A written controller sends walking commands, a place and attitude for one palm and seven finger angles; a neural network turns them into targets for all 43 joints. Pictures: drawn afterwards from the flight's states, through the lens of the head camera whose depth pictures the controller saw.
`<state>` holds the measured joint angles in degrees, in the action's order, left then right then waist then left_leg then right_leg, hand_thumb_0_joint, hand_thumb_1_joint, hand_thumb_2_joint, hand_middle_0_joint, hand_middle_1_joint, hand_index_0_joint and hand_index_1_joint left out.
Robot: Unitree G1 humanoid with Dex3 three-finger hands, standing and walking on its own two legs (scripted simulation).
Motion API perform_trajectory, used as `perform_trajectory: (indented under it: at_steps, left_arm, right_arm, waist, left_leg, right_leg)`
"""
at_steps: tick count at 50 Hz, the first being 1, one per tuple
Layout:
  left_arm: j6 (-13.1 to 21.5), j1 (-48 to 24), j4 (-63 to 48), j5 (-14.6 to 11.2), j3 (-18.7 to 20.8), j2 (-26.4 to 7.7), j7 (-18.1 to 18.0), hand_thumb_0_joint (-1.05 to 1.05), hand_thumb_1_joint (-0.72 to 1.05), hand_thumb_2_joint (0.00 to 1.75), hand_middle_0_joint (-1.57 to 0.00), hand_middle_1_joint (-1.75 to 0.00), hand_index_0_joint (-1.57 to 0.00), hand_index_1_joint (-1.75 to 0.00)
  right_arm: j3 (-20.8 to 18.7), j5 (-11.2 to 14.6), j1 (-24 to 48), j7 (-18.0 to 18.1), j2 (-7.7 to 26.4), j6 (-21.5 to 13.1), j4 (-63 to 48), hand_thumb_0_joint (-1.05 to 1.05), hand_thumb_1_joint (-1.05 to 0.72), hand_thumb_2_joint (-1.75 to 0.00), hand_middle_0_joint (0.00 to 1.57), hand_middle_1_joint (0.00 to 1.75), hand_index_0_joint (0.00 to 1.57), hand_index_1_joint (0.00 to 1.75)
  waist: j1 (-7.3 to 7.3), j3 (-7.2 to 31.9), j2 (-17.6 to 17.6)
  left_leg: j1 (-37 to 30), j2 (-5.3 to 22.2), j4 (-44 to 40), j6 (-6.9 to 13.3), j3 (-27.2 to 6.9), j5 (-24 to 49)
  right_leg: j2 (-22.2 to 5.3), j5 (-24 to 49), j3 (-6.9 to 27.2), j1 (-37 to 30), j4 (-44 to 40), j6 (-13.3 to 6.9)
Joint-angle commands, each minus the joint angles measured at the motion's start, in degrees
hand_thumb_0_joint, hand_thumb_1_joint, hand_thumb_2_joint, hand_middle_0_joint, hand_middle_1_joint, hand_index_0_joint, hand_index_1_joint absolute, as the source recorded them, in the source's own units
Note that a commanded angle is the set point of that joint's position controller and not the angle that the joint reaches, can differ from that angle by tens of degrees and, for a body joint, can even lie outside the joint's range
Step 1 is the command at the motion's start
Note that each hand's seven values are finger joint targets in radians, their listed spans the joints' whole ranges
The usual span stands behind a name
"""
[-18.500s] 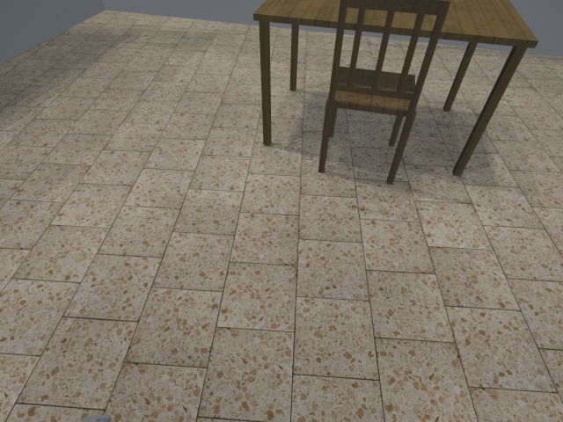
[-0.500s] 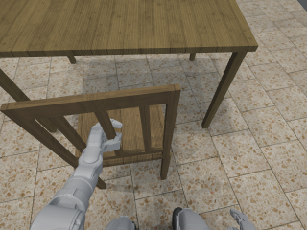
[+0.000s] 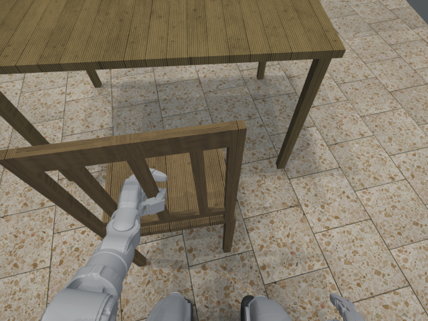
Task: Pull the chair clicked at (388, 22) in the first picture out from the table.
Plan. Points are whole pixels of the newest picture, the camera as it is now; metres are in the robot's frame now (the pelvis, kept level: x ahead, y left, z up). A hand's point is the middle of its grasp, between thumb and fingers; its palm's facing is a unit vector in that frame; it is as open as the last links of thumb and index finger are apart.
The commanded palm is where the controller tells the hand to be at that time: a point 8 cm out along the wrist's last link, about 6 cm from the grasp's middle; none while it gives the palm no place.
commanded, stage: step backward, pulling the chair out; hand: left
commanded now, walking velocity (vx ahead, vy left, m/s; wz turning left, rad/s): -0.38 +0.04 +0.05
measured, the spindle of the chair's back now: (152, 192) +0.38 +0.14 -0.08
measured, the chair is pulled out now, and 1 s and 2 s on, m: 0.27 0.43 0.62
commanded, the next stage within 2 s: stop walking, hand still on the chair in 1.26 s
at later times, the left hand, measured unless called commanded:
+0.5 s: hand (152, 231) +0.28 +0.13 -0.06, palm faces -0.02 -0.98 -0.19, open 5.7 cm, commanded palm +0.27 +0.18 -0.06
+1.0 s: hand (148, 282) +0.19 +0.13 -0.06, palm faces +0.00 -0.98 -0.18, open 5.7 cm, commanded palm +0.18 +0.17 -0.06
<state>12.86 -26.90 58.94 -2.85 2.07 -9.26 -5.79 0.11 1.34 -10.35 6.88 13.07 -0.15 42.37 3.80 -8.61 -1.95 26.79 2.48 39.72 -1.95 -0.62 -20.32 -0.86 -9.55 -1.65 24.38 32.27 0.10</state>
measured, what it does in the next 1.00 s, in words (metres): walks backwards: left foot, then right foot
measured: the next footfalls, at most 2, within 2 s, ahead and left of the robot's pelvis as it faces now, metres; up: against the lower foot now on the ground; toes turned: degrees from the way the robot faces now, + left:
left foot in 0.06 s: +0.07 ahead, +0.14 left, +0.00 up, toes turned +0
right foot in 0.24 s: +0.04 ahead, -0.13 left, +0.00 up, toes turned -2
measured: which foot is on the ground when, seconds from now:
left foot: up 0.00-0.04, down 0.06-0.40, up 0.42-0.52, down 0.54-0.84, up 0.86-1.00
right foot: down 0.00-0.12, up 0.14-0.22, down 0.24-0.58, up 0.60-0.72, down 0.74-1.00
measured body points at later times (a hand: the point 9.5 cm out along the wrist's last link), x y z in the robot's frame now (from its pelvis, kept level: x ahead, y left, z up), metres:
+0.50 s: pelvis -0.07 +0.01 +0.00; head +0.00 +0.00 +0.44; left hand +0.28 +0.18 -0.04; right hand +0.03 -0.25 -0.13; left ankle -0.02 +0.14 -0.71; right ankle +0.00 -0.13 -0.73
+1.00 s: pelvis -0.16 +0.00 +0.00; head -0.09 -0.01 +0.45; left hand +0.19 +0.18 -0.04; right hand -0.07 -0.27 -0.13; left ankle -0.14 +0.14 -0.72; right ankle -0.09 -0.14 -0.73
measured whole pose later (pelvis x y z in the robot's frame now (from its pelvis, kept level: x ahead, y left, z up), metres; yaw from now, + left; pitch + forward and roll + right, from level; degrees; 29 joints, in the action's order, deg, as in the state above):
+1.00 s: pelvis -0.16 +0.00 +0.00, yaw +0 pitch +2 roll -1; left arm 11.2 -24.9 57.7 -2.1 2.8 -9.1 -5.1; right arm 0.5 1.0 -11.5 7.1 15.6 -0.4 43.4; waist 4.3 -7.0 -2.1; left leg 22.3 1.0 40.5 -2.0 -3.8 -21.9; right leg -1.8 -10.7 -1.7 22.7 32.0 1.2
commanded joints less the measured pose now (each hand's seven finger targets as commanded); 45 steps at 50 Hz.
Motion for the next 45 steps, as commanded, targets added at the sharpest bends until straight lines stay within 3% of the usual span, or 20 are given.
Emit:
perform_trajectory:
  at_steps: [1, 4, 5, 7, 10, 13, 14, 15, 19, 22, 24, 26, 28, 30, 33, 34, 38, 40, 43, 45]
  left_arm:
    - [2.24, -13.52, -10.21, 2.29, 0.80, -10.80, -0.67, 0.00, 0.90, 0.90, -0.50, -1.45, -0.50, -1.45]
    - [2.10, -14.13, -11.86, 2.06, -1.64, -7.87, -0.33, 0.00, 0.90, 0.90, -0.50, -1.45, -0.50, -1.45]
    - [2.66, -15.04, -13.35, 1.63, -2.31, -7.73, -0.12, 0.00, 0.90, 0.90, -0.50, -1.45, -0.50, -1.45]
    - [2.90, -17.98, -15.90, 1.91, -4.03, -4.73, 0.31, 0.00, 0.90, 0.90, -0.50, -1.45, -0.50, -1.45]
    - [2.68, -17.28, -13.28, 2.19, -2.33, -6.15, 0.49, 0.00, 0.90, 0.90, -0.50, -1.45, -0.50, -1.45]
    - [3.52, -19.40, -12.83, 3.58, -4.15, -4.86, 1.16, 0.00, 0.90, 0.90, -0.50, -1.45, -0.50, -1.45]
    - [4.09, -19.62, -14.79, 3.78, -3.51, -6.33, 0.97, 0.00, 0.90, 0.90, -0.50, -1.45, -0.50, -1.45]
    - [3.89, -17.42, -13.89, 3.38, -1.70, -8.63, 0.74, 0.00, 0.90, 0.90, -0.50, -1.45, -0.50, -1.45]
    - [4.04, -14.01, -14.52, 2.39, 0.48, -11.99, 0.41, 0.00, 0.90, 0.90, -0.50, -1.45, -0.50, -1.45]
    - [2.83, -11.76, -12.11, 2.61, 1.48, -12.53, -0.30, 0.00, 0.90, 0.90, -0.50, -1.45, -0.50, -1.45]
    - [1.73, -11.78, -11.41, 2.42, 1.50, -11.27, -0.18, 0.00, 0.90, 0.90, -0.50, -1.45, -0.50, -1.45]
    - [1.02, -12.49, -11.06, 2.01, 0.61, -10.17, -0.21, 0.00, 0.90, 0.90, -0.50, -1.45, -0.50, -1.45]
    - [2.09, -15.31, -13.34, 1.71, -2.15, -6.80, 0.42, 0.00, 0.90, 0.90, -0.50, -1.45, -0.50, -1.45]
    - [2.51, -19.93, -16.09, 2.05, -3.27, -5.53, 0.87, 0.00, 0.90, 0.90, -0.50, -1.45, -0.50, -1.45]
    - [2.71, -18.11, -12.45, 2.63, -2.94, -5.04, 0.70, 0.00, 0.90, 0.90, -0.50, -1.45, -0.50, -1.45]
    - [2.97, -18.40, -11.97, 2.91, -2.87, -5.30, 0.85, 0.00, 0.90, 0.90, -0.50, -1.45, -0.50, -1.45]
    - [3.71, -17.99, -11.68, 3.44, -1.55, -8.18, 1.28, 0.00, 0.90, 0.90, -0.50, -1.45, -0.50, -1.45]
    - [3.66, -14.67, -11.21, 2.69, 1.51, -12.36, 0.83, 0.00, 0.90, 0.90, -0.50, -1.45, -0.50, -1.45]
    - [3.18, -13.47, -11.95, 2.15, 2.48, -14.66, 0.45, 0.00, 0.90, 0.90, -0.50, -1.45, -0.50, -1.45]
    - [1.51, -10.74, -9.82, 2.03, 2.12, -12.99, 0.20, 0.00, 0.90, 0.90, -0.50, -1.45, -0.50, -1.45]
  right_arm:
    - [-1.57, -0.27, -2.33, 0.73, 7.56, -2.36, -4.43, 0.00, -0.90, -0.90, 0.20, 0.30, 0.20, 0.30]
    - [-2.09, -0.47, -2.97, 1.24, 9.32, -2.39, -5.28, 0.00, -0.90, -0.90, 0.20, 0.30, 0.20, 0.30]
    - [-2.23, -0.40, -1.29, 0.96, 9.65, -2.04, -6.31, 0.00, -0.90, -0.90, 0.20, 0.30, 0.20, 0.30]
    - [-1.88, -1.28, 0.01, 0.55, 8.22, -1.46, -8.18, 0.00, -0.90, -0.90, 0.20, 0.30, 0.20, 0.30]
    - [-2.96, -1.22, -4.70, -0.16, 8.49, -1.99, -5.77, 0.00, -0.90, -0.90, 0.20, 0.30, 0.20, 0.30]
    - [-2.91, -1.63, -3.41, -0.83, 8.30, -2.69, -5.02, 0.00, -0.90, -0.90, 0.20, 0.30, 0.20, 0.30]
    - [-3.14, -1.72, -4.74, -0.83, 8.54, -2.47, -4.78, 0.00, -0.90, -0.90, 0.20, 0.30, 0.20, 0.30]
    - [-3.59, -1.38, -5.21, -0.55, 9.17, -2.21, -4.55, 0.00, -0.90, -0.90, 0.20, 0.30, 0.20, 0.30]
    - [-2.94, -0.40, -2.15, 0.27, 7.00, -1.66, -6.66, 0.00, -0.90, -0.90, 0.20, 0.30, 0.20, 0.30]
    - [-1.96, -0.68, -0.29, 0.54, 7.02, -1.85, -5.96, 0.00, -0.90, -0.90, 0.20, 0.30, 0.20, 0.30]
    - [-1.06, -0.67, -1.14, 0.64, 6.80, -2.36, -5.21, 0.00, -0.90, -0.90, 0.20, 0.30, 0.20, 0.30]
    - [-1.07, -0.62, -2.64, 1.20, 8.19, -2.66, -4.41, 0.00, -0.90, -0.90, 0.20, 0.30, 0.20, 0.30]
    - [-2.09, -0.81, -1.50, 0.85, 9.25, -2.24, -6.02, 0.00, -0.90, -0.90, 0.20, 0.30, 0.20, 0.30]
    - [-1.86, -2.03, -0.49, 0.19, 7.90, -1.73, -6.45, 0.00, -0.90, -0.90, 0.20, 0.30, 0.20, 0.30]
    - [-2.93, -1.85, -5.56, -1.03, 8.46, -2.38, -4.04, 0.00, -0.90, -0.90, 0.20, 0.30, 0.20, 0.30]
    - [-3.05, -1.72, -5.81, -1.31, 8.56, -2.54, -3.81, 0.00, -0.90, -0.90, 0.20, 0.30, 0.20, 0.30]
    - [-3.09, -1.62, -4.45, -1.50, 8.96, -2.81, -3.86, 0.00, -0.90, -0.90, 0.20, 0.30, 0.20, 0.30]
    - [-3.58, -0.70, -4.65, -0.69, 9.08, -2.47, -4.34, 0.00, -0.90, -0.90, 0.20, 0.30, 0.20, 0.30]
    - [-2.78, 0.08, -0.65, 0.04, 7.51, -2.09, -6.21, 0.00, -0.90, -0.90, 0.20, 0.30, 0.20, 0.30]
    - [-1.85, -0.49, 0.70, 0.33, 7.72, -2.11, -5.55, 0.00, -0.90, -0.90, 0.20, 0.30, 0.20, 0.30]
  waist:
    - [-1.67, 25.07, 10.05]
    - [-1.14, 22.75, 5.28]
    - [-1.69, 21.25, -4.66]
    - [-2.52, 21.60, -13.65]
    - [-1.64, 25.90, -2.84]
    - [-1.56, 23.40, -9.58]
    - [-0.69, 26.51, -10.65]
    - [-0.72, 28.47, -7.96]
    - [-0.94, 27.50, 5.61]
    - [-2.50, 24.91, 7.73]
    - [-1.93, 24.33, 11.18]
    - [-1.24, 22.27, 9.27]
    - [-1.80, 23.23, -4.05]
    - [-1.93, 23.02, -14.33]
    - [-1.19, 25.55, -7.71]
    - [-0.87, 26.44, -7.42]
    - [-1.19, 24.86, -11.51]
    - [-0.81, 29.33, -2.51]
    - [-1.89, 27.10, 7.74]
    - [-3.01, 24.40, 6.56]
  left_leg:
    - [-9.12, 0.27, 0.14, 0.50, -3.41, -3.18]
    - [-10.49, 5.80, -14.62, 3.43, -7.05, 13.14]
    - [-7.77, 10.63, -19.69, 5.50, -9.76, 11.30]
    - [-2.57, 15.80, -22.28, 9.08, -14.91, 11.90]
    - [-16.40, 14.99, -11.24, 8.67, -12.90, 39.49]
    - [-13.72, 12.86, -10.61, 5.82, -9.21, 36.24]
    - [-16.20, 12.08, -10.17, 5.14, -7.67, 37.59]
    - [-16.89, 11.53, -8.92, 4.67, -6.92, 38.88]
    - [-10.20, 3.18, -2.48, 1.02, -1.35, 7.96]
    - [-7.98, -0.78, 9.11, 0.06, -3.34, -5.51]
    - [-7.63, -0.10, 3.47, 0.43, -4.71, -4.43]
    - [-10.66, 2.73, -11.68, 1.37, -5.16, 5.75]
    - [-9.75, 12.91, -18.72, 6.45, -13.12, 22.82]
    - [-10.07, 17.22, -20.08, 9.94, -17.90, 25.74]
    - [-23.59, 16.81, -9.70, 9.86, -15.36, 53.11]
    - [-24.34, 16.12, -8.28, 8.81, -14.05, 54.34]
    - [-15.46, 12.35, -9.64, 5.52, -9.77, 37.55]
    - [-13.12, 9.57, -7.26, 3.47, -7.02, 32.36]
    - [-7.37, -0.20, 7.38, -0.15, -2.12, -3.11]
    - [-4.56, -1.11, 13.23, -0.23, -5.84, -7.26]
  right_leg:
    - [-15.93, 8.71, 9.97, -10.76, -10.67, -5.34]
    - [-6.54, 2.71, 4.21, -9.63, -5.72, 0.32]
    - [-4.17, -4.71, 2.58, -9.82, 0.45, 0.65]
    - [-1.49, -11.07, 1.37, -11.76, 11.96, -0.01]
    - [-1.24, -1.31, 2.20, -10.92, 3.23, -0.04]
    - [-2.95, 4.77, 2.66, -12.34, -0.56, -0.74]
    - [-3.14, 10.13, 3.17, -13.46, -1.21, -0.75]
    - [-3.21, 15.07, 3.40, -15.31, -1.44, -0.56]
    - [-12.88, 6.89, 12.98, -12.75, -9.75, -3.93]
    - [-18.58, 3.40, 14.66, -8.28, -13.66, -8.20]
    - [-16.42, 9.19, 10.63, -11.27, -10.56, -6.62]
    - [-11.49, 9.97, 5.74, -11.02, -5.60, -3.38]
    - [-2.65, 1.04, 1.57, -11.42, 5.18, 0.77]
    - [-1.50, -13.99, 2.25, -7.66, 13.26, 0.11]
    - [-1.41, -7.88, 3.00, -6.28, 3.91, -0.55]
    - [-1.67, -3.00, 3.05, -8.60, 0.49, -0.62]
    - [-3.08, 7.48, 3.55, -14.42, -3.28, -1.14]
    - [-5.51, 18.87, 5.75, -20.05, -3.80, -1.63]
    - [-18.52, 13.13, 16.32, -13.75, -12.17, -7.36]
    - [-20.57, 12.34, 15.33, -12.30, -12.11, -10.16]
